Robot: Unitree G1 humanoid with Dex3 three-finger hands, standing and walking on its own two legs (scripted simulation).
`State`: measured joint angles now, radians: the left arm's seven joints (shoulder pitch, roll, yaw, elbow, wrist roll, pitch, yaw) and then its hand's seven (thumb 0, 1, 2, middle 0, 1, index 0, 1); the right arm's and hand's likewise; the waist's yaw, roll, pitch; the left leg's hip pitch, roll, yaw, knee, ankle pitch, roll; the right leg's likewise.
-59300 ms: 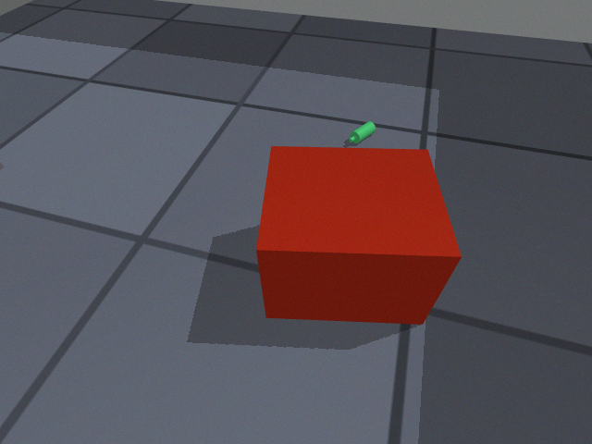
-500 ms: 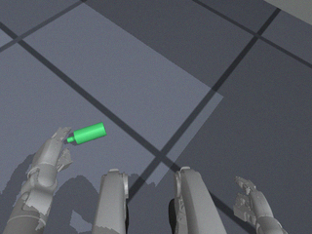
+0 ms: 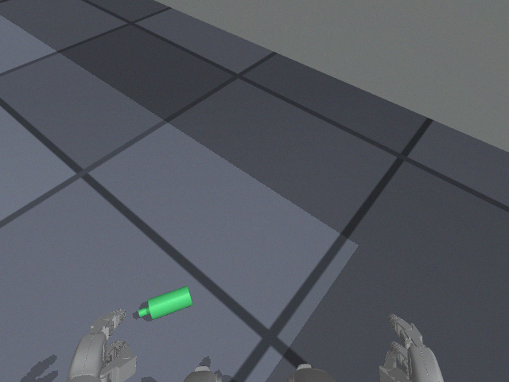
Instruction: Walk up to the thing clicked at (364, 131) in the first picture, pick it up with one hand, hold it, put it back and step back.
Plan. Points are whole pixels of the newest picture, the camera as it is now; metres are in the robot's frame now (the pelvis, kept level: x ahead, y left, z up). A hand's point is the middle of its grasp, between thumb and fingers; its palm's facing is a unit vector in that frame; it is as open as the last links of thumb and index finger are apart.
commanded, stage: home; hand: left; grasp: from above
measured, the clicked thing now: (165, 304) +0.48 +0.27 -0.65
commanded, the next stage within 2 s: none
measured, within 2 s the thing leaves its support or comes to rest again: neither
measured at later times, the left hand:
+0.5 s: hand (128, 364) +0.19 +0.18 -0.02, palm faces +0.07 -0.98 -0.20, open 7.4 cm
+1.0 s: hand (127, 365) +0.18 +0.18 -0.02, palm faces +0.06 -0.98 -0.20, open 7.4 cm
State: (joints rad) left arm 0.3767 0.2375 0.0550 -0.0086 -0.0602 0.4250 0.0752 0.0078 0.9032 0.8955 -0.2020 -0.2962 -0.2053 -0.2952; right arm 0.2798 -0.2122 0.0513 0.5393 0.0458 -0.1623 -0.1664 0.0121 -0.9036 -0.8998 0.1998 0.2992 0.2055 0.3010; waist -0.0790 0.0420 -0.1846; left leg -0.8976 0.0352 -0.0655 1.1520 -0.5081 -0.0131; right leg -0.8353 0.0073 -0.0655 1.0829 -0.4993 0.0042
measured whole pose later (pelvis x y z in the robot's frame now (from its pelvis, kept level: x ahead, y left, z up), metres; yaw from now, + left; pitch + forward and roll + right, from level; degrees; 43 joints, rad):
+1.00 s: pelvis +0.02 +0.00 +0.03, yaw +1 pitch +10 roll -3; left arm 0.49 0.22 0.03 -0.11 -0.05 0.45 0.02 0.01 0.91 0.90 -0.20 -0.30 -0.20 -0.29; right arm 0.29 -0.22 0.03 0.55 0.01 -0.23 -0.19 0.01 -0.90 -0.90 0.20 0.30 0.21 0.30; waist -0.04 0.04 -0.16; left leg -0.69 0.03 -0.06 1.01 -0.49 -0.01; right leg -0.63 0.00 -0.06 0.95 -0.49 0.01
